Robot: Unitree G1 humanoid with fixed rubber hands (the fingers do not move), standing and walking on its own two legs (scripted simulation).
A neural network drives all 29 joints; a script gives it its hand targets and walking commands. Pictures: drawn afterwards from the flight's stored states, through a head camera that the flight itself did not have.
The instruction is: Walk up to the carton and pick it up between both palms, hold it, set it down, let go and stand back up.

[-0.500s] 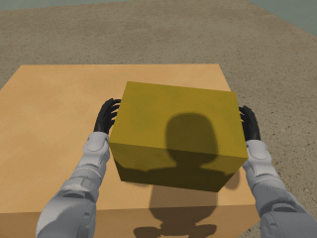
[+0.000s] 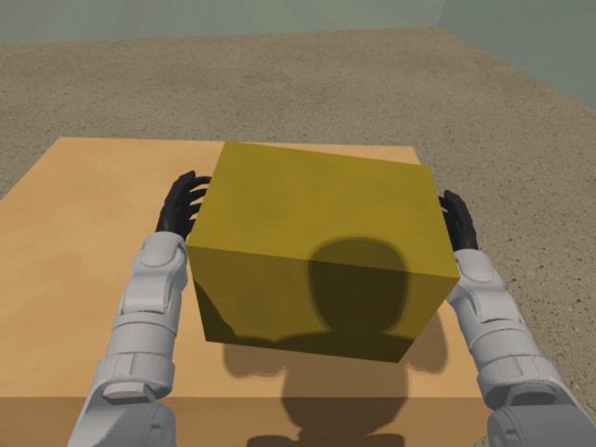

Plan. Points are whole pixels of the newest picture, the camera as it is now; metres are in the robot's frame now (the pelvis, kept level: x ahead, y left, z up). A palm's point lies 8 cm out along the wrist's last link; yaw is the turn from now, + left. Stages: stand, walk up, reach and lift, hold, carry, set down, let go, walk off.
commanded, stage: reach and lift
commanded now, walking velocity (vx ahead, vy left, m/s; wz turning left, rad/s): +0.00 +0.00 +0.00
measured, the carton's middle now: (314, 255) +0.39 -0.01 +0.07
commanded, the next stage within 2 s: hold in 1.80 s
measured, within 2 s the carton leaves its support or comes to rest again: neither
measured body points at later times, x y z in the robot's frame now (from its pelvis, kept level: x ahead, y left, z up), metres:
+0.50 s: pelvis -0.01 +0.00 +0.00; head -0.04 +0.03 +0.45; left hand +0.37 +0.18 +0.16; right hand +0.36 -0.21 +0.15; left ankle +0.01 +0.13 -0.75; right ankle +0.00 -0.11 -0.75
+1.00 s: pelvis -0.01 +0.01 +0.00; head -0.06 +0.04 +0.44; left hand +0.37 +0.18 +0.20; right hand +0.36 -0.21 +0.18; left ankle +0.01 +0.13 -0.75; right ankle +0.00 -0.11 -0.75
